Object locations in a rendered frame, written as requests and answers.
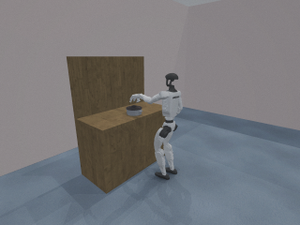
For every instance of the left robot forearm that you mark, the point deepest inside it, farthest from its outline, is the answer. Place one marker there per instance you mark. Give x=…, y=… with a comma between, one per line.
x=143, y=97

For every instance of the left robot hand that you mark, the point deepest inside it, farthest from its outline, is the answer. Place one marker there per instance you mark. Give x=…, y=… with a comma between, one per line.
x=134, y=97

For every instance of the lid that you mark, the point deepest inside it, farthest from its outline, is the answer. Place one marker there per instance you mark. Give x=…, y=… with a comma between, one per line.
x=130, y=108

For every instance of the pot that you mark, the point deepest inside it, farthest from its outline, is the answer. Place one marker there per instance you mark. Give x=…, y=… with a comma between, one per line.
x=134, y=113

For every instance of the robot left upper arm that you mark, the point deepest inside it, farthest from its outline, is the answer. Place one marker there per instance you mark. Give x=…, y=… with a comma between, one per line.
x=159, y=96

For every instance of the robot torso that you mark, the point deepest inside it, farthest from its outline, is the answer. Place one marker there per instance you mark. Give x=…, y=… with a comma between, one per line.
x=169, y=109

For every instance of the table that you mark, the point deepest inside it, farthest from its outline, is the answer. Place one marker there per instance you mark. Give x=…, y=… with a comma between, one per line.
x=113, y=146

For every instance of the robot right upper arm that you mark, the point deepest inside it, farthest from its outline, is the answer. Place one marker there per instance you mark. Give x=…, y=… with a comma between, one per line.
x=180, y=105

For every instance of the robot right shin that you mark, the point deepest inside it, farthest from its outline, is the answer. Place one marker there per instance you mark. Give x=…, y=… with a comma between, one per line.
x=169, y=157

